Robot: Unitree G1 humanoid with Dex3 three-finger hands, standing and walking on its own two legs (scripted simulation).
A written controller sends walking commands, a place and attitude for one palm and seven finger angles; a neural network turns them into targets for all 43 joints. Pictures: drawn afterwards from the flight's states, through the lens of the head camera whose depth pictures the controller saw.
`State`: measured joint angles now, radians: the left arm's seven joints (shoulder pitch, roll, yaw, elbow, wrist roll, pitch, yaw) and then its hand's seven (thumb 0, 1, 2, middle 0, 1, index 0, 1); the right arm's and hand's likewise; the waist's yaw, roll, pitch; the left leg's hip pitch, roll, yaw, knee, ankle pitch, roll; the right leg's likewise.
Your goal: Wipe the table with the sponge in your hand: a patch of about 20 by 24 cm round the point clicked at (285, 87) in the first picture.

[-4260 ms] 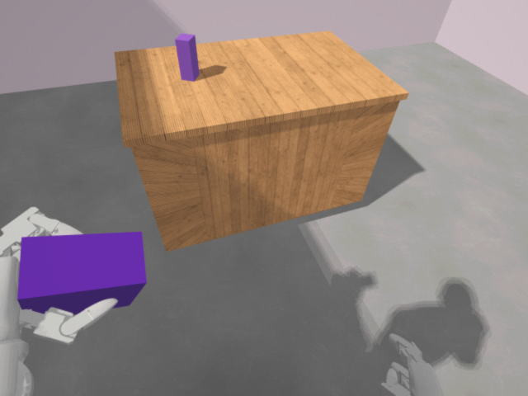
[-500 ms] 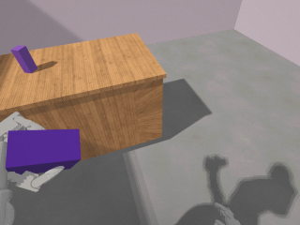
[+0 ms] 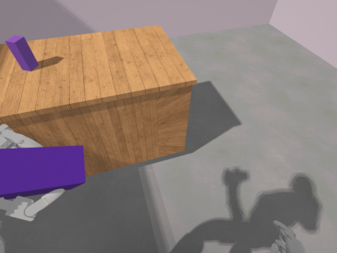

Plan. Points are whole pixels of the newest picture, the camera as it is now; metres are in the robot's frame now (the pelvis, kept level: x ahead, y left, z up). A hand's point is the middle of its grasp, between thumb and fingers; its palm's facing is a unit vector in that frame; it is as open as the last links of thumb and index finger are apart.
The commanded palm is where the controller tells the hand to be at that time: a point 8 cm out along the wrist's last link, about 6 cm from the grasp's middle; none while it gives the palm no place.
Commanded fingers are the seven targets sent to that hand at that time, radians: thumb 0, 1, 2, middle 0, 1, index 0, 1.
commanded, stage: take the last steps up to it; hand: left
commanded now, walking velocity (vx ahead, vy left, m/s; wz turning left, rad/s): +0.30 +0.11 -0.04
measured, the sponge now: (52, 172) +0.21 +0.21 +0.17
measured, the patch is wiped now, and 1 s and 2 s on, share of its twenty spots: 0.00 0.00 0.00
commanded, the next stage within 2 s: come to a stop and stand still in 1.98 s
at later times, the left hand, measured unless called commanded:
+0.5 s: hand (51, 130) +0.30 +0.25 +0.17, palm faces +0.42 -0.76 -0.50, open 10.0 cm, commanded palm +0.25 +0.28 +0.18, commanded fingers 0.00 0.10 1.30 -1.20 -1.60 -1.20 -1.60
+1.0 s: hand (62, 94) +0.40 +0.27 +0.17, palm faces +0.43 -0.80 -0.42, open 10.0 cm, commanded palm +0.35 +0.31 +0.18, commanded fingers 0.00 0.10 1.30 -1.20 -1.60 -1.20 -1.60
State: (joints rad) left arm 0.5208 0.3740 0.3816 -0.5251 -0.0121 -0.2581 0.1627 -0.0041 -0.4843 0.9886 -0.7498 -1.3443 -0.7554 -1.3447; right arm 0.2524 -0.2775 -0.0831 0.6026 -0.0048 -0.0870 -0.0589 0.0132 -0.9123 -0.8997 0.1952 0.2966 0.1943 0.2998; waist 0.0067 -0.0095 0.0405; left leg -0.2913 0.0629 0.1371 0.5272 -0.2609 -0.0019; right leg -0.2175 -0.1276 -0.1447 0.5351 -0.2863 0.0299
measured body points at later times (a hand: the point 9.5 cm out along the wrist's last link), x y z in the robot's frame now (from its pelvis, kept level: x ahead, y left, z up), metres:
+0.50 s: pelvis +0.08 +0.01 -0.01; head +0.09 -0.02 +0.44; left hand +0.27 +0.29 +0.20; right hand +0.23 -0.21 -0.12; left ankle +0.05 +0.12 -0.73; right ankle +0.11 -0.06 -0.74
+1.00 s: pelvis +0.18 +0.03 -0.01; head +0.19 +0.03 +0.44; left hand +0.37 +0.31 +0.19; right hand +0.32 -0.22 -0.10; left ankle +0.23 +0.15 -0.74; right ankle +0.11 -0.06 -0.72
